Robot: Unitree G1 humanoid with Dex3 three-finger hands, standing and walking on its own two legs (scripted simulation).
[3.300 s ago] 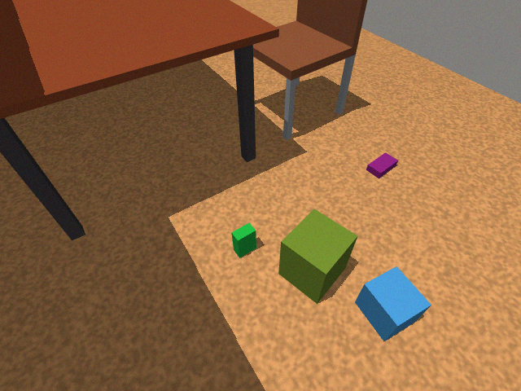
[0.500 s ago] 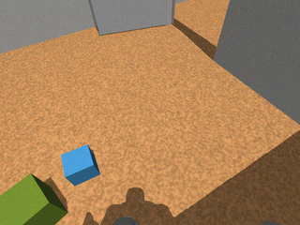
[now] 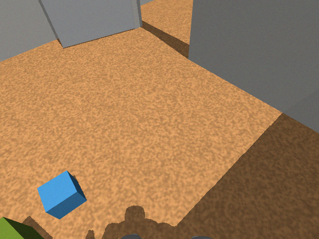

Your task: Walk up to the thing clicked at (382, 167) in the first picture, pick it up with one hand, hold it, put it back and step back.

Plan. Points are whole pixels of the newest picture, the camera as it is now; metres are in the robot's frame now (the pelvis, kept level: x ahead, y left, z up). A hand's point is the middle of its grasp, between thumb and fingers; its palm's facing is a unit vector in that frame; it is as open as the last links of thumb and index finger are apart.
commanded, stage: walk up
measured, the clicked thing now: out of the picture +0.52 +1.43 -0.72
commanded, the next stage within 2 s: stand in 0.74 s
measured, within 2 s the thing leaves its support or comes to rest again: neither
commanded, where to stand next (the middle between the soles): +0.08 +0.04 m, yaw -3 degrees
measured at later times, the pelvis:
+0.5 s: pelvis +0.01 +0.02 +0.02, yaw -5 degrees
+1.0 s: pelvis +0.02 +0.02 +0.04, yaw -3 degrees
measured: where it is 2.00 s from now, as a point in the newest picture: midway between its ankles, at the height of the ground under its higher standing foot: outside the picture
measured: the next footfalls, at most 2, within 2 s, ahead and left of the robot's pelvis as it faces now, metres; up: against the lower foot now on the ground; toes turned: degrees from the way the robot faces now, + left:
none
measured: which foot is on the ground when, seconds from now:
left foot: down 0.00-1.00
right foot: down 0.00-1.00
